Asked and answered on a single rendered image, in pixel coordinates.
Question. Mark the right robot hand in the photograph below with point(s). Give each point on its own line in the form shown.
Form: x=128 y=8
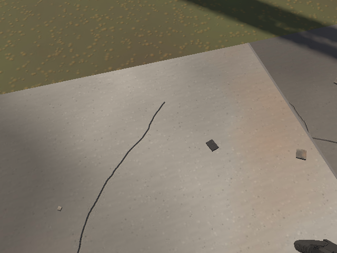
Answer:
x=315 y=246

